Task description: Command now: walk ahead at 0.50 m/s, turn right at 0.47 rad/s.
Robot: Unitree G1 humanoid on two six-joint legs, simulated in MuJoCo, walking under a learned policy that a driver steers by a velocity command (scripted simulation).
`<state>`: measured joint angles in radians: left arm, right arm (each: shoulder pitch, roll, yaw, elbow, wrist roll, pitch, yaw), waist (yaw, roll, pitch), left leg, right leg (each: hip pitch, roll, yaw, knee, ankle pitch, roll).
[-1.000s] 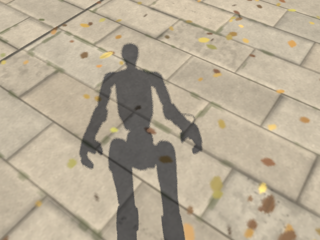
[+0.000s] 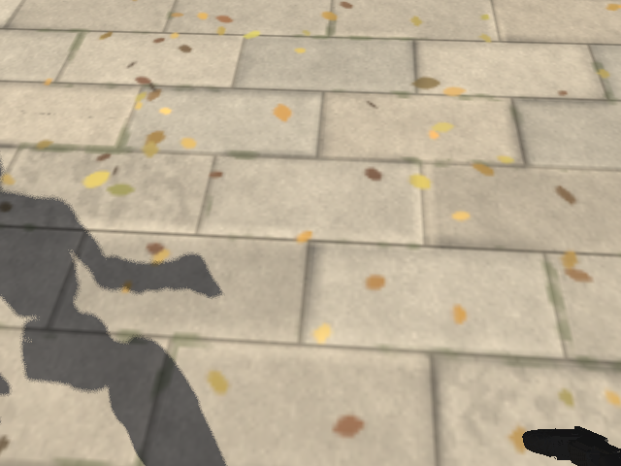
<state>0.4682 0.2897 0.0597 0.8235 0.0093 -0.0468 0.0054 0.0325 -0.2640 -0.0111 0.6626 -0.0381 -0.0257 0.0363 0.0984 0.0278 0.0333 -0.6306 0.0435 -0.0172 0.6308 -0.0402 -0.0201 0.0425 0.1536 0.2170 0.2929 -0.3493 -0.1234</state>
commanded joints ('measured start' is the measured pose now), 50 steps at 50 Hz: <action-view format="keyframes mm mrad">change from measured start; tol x16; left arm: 1 -30 174 38 -48 4 -16 12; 5 110 70 8 -60 -21 -31 -4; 24 -489 28 -50 -155 22 -2 -49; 30 -3 232 25 -27 70 -25 -3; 35 -205 47 -13 -11 6 -30 -10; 50 -23 69 -10 119 11 -58 13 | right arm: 1 31 -120 -35 -55 5 -28 -13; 4 430 -252 -76 19 -26 -51 -57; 8 230 -98 -53 29 9 -38 -29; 30 491 -14 -18 167 57 -52 -24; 50 -23 -20 -20 52 7 -7 20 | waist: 1 -81 -107 -21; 5 -153 306 -384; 8 -110 -21 -56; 18 -114 57 19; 26 -130 60 23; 30 13 -253 -325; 34 -81 -98 -38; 50 -40 -75 77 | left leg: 1 234 -63 27 -88 -59 49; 3 602 -19 -4 -150 -75 104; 5 919 395 -771 -315 -226 281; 10 493 194 -296 -401 -61 212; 23 562 149 -49 -456 240 190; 28 616 135 3 -114 547 146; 31 5 -81 3 612 -468 86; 32 -42 -26 -29 623 -399 95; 50 -32 11 96 32 25 86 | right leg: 1 -61 -270 141 92 822 -41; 3 -160 -186 68 436 821 -1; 5 -544 27 -81 967 -156 54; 17 -684 -207 -198 617 199 100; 25 -542 -177 -276 285 250 64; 28 -233 -112 -295 161 203 4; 30 288 -546 308 84 25 -159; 31 231 -567 460 -3 37 -183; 36 -177 -374 -1 -124 281 -80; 50 17 -378 -331 -140 611 -22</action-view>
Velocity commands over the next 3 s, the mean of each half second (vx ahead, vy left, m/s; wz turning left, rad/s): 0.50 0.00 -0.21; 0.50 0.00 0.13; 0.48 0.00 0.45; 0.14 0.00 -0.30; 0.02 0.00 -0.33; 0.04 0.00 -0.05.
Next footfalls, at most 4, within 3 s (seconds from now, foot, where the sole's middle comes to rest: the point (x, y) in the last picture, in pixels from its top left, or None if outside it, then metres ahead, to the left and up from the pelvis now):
0.06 left None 0.22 0.12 -0.77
0.58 right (409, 461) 0.47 -0.11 -0.77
1.12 left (336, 328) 0.76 0.06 -0.77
1.62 right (377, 231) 1.06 -0.03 -0.77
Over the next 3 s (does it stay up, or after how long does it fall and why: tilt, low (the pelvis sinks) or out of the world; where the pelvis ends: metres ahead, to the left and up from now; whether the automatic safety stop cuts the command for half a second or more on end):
stays up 0.93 0.04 0.01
